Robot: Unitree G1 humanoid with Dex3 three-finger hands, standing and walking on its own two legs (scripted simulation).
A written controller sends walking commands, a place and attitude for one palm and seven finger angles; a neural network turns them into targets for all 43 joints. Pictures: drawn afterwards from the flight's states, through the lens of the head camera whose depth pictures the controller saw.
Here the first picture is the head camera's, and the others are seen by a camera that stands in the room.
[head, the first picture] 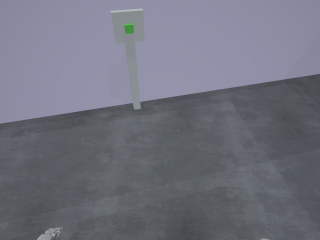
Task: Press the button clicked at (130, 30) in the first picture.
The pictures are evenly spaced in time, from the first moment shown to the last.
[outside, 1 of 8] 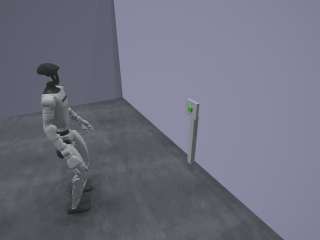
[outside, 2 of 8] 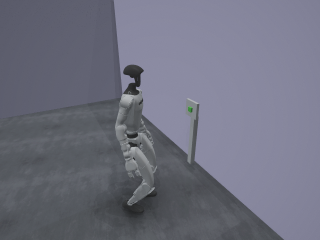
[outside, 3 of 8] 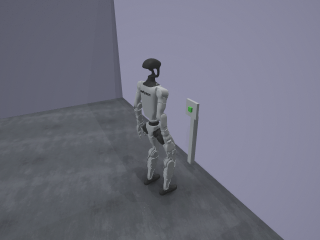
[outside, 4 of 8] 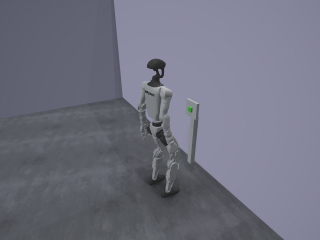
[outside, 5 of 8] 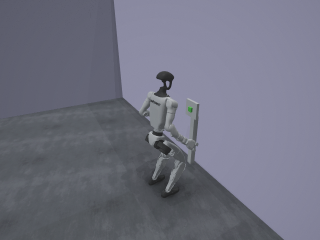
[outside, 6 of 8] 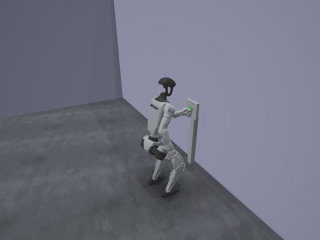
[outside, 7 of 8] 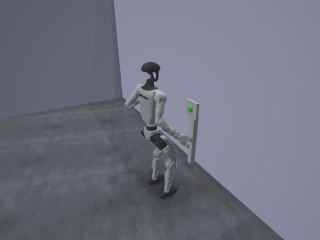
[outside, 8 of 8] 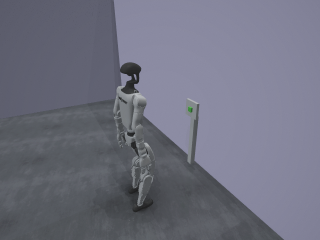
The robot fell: no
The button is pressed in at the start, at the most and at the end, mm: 0 8 0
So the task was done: yes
